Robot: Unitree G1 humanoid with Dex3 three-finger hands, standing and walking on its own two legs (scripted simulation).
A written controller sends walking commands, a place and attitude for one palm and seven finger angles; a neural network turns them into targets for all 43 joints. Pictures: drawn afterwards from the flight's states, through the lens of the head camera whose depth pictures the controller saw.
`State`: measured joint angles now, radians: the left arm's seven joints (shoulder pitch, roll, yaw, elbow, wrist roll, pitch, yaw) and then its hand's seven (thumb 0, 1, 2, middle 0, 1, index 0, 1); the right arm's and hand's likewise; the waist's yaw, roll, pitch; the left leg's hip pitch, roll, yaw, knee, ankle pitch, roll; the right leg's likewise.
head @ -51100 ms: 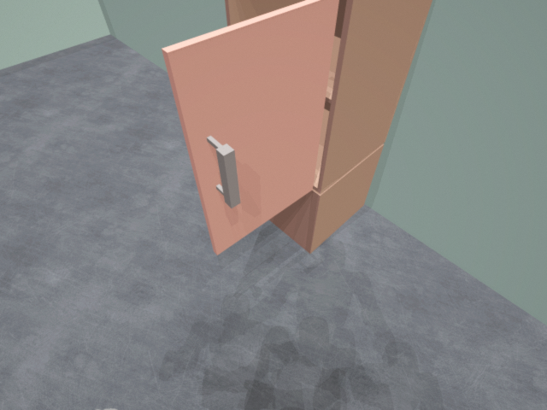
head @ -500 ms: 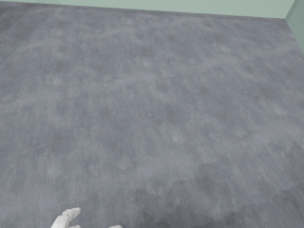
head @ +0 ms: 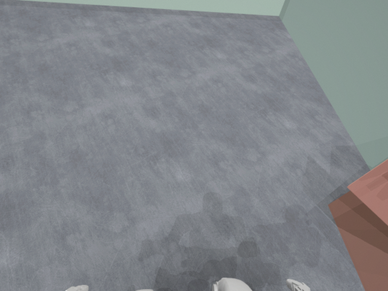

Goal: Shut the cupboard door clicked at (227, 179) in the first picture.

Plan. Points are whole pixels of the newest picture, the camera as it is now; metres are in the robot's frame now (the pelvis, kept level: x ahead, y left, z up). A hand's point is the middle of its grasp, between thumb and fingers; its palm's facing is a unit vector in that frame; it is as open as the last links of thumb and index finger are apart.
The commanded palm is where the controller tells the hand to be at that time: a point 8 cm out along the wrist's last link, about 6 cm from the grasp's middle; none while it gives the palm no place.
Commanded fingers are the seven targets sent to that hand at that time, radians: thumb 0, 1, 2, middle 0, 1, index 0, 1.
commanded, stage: turn to face it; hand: left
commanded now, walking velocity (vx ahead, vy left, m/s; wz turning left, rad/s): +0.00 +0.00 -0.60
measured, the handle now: out of the picture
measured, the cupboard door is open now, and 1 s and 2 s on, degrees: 29 29 29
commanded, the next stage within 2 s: take the last steps up to it in 1.44 s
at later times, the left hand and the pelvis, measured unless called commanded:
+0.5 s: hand (143, 272) +0.17 +0.12 -0.16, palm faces -0.30 -0.92 -0.24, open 7.4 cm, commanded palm none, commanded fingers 0.00 0.90 0.90 -0.20 -0.30 -0.20 -0.30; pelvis +0.02 -0.04 +0.00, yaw -17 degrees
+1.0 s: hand (168, 233) +0.26 +0.07 -0.16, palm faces -0.57 -0.79 -0.24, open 7.4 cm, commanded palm none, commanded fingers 0.00 0.90 0.90 -0.20 -0.30 -0.20 -0.30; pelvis +0.05 -0.04 +0.00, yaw -36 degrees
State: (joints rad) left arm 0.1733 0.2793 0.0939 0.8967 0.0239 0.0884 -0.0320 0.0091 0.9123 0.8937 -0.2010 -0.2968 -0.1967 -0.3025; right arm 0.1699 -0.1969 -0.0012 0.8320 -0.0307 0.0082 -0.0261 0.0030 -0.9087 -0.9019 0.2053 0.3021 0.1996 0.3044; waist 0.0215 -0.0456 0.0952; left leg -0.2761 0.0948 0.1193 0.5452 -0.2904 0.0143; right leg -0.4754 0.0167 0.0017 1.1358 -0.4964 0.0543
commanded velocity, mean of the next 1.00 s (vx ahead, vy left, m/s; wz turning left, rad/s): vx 0.00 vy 0.00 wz -0.59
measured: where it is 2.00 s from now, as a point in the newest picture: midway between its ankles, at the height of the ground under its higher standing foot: outside the picture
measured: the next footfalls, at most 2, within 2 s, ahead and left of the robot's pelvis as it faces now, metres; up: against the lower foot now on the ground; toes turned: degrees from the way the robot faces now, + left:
right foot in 0.26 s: +0.02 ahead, -0.16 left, +0.00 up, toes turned -14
left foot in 0.64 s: +0.13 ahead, +0.06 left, +0.00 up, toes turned -19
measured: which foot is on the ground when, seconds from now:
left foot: down 0.00-0.26, up 0.28-0.62, down 0.64-1.00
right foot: up 0.00-0.24, down 0.26-0.64, up 0.66-1.00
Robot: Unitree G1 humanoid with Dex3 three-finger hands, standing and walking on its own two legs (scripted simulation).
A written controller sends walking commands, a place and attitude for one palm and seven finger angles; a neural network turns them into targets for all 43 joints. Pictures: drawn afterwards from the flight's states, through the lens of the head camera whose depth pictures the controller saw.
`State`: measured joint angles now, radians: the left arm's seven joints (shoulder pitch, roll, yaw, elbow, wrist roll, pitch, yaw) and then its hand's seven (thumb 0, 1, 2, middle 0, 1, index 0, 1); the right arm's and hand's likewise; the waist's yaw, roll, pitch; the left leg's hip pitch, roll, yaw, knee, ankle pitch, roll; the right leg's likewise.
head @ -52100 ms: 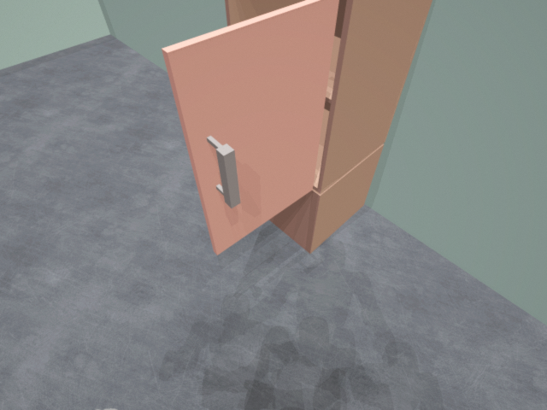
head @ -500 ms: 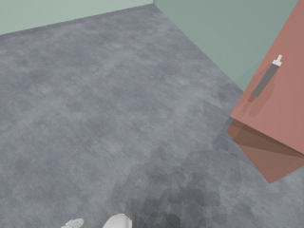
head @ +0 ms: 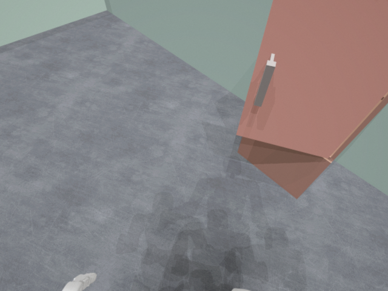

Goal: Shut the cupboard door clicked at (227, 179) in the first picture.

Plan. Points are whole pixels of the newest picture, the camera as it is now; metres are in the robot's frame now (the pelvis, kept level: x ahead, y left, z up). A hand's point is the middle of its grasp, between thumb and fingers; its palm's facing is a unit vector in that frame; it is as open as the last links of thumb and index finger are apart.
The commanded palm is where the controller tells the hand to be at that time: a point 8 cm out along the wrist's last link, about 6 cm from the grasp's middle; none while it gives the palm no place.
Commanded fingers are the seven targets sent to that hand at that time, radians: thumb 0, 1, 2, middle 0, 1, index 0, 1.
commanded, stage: turn to face it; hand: left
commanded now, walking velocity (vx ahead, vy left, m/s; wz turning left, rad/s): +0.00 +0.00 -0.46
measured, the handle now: (265, 80) +0.72 -0.19 -0.01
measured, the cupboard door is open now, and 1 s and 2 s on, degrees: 29 29 29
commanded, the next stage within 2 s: take the last steps up to it in 0.44 s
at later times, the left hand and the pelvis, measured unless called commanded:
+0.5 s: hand (117, 288) +0.14 +0.19 -0.18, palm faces -0.17 -0.97 -0.18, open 7.4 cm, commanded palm none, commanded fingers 0.00 0.90 0.90 -0.20 -0.30 -0.20 -0.30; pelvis +0.04 +0.01 +0.00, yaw -12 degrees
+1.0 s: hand (160, 270) +0.18 +0.09 -0.16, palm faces -0.31 -0.93 -0.20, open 7.4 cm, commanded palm none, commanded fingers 0.00 0.90 0.90 -0.20 -0.30 -0.20 -0.30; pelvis +0.09 -0.07 +0.01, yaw -19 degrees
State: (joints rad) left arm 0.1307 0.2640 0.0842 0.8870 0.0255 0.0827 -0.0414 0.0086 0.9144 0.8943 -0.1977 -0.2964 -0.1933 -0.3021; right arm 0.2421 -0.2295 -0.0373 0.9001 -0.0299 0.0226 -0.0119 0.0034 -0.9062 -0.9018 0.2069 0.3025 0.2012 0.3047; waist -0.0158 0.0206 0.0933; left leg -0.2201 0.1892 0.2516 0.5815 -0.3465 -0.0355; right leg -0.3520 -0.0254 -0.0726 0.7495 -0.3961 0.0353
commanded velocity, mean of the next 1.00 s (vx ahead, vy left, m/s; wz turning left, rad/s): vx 0.14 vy -0.07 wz -0.25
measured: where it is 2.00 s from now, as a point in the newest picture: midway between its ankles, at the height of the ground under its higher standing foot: (234, 280)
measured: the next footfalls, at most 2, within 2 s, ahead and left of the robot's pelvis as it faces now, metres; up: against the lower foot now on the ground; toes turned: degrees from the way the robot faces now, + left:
right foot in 0.04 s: +0.03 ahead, -0.14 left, +0.00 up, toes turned -5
left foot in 0.38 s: +0.10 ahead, +0.10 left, +0.00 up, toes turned -5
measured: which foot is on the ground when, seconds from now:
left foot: down 0.00-0.04, up 0.06-0.36, down 0.38-0.82, up 0.84-1.00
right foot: up 0.00-0.02, down 0.04-0.40, up 0.42-0.80, down 0.82-1.00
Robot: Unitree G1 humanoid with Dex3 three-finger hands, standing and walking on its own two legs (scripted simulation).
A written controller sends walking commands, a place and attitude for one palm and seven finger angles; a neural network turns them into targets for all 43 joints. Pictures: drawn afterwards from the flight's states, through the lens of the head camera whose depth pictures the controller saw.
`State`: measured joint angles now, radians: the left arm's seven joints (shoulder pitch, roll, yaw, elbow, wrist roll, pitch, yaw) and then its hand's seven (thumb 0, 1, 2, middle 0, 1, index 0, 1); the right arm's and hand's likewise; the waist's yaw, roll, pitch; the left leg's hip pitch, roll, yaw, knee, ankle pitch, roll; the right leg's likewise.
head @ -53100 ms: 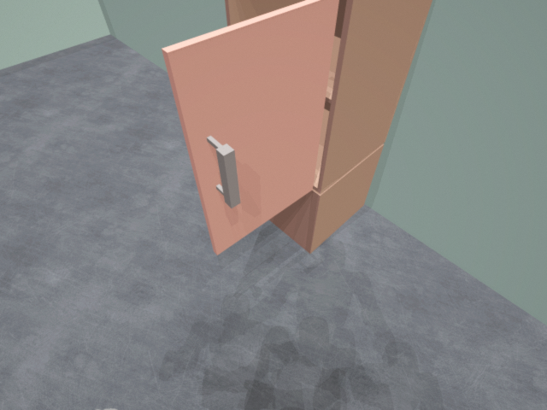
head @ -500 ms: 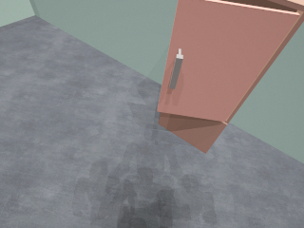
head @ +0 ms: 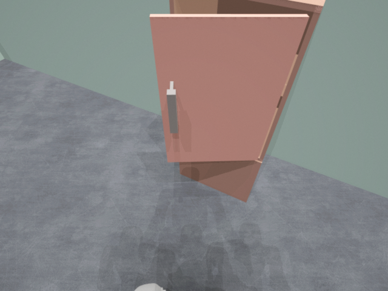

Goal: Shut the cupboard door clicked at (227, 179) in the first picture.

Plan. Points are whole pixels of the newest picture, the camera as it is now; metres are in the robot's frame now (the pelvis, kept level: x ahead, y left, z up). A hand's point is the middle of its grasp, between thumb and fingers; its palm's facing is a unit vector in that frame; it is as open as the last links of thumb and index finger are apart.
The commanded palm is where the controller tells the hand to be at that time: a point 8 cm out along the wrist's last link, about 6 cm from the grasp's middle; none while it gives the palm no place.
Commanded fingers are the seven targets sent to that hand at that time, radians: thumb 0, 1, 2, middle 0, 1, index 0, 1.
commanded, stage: take the last steps up to it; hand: left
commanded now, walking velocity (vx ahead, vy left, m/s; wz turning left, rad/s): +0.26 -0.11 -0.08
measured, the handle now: (172, 107) +0.64 +0.09 -0.01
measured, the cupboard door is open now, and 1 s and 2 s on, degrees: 29 29 29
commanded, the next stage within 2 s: come to a stop and stand still in 0.28 s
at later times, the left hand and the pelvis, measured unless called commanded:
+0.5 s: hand (138, 254) +0.24 +0.15 -0.17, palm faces -0.02 -0.98 -0.19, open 7.4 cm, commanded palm none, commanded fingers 0.00 0.90 0.90 -0.20 -0.30 -0.20 -0.30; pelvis +0.16 -0.04 +0.00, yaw -2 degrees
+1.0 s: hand (135, 254) +0.25 +0.17 -0.19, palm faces +0.04 -0.98 -0.21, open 7.3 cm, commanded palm none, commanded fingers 0.00 0.90 0.90 -0.20 -0.30 -0.20 -0.30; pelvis +0.18 -0.04 -0.01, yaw -1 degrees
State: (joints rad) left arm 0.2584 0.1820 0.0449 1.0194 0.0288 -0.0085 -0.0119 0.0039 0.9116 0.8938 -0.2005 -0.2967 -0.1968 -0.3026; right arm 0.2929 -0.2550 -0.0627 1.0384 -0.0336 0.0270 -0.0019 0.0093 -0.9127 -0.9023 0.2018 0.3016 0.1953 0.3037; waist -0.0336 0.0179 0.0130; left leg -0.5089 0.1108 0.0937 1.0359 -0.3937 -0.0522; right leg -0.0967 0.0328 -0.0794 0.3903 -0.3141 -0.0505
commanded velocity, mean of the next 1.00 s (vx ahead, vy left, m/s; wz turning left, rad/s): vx -0.03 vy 0.02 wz -0.02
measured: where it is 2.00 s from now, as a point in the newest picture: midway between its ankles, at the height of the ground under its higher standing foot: outside the picture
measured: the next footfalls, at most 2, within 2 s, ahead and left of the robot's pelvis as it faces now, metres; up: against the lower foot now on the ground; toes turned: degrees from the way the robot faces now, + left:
left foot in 0.18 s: +0.20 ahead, +0.10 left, +0.00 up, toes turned +8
right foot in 0.56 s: +0.28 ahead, -0.21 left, +0.00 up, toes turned -6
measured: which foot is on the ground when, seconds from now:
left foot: up 0.00-0.16, down 0.18-0.56, up 0.58-0.88, down 0.90-1.00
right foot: down 0.00-0.18, up 0.20-0.54, down 0.56-0.90, up 0.92-1.00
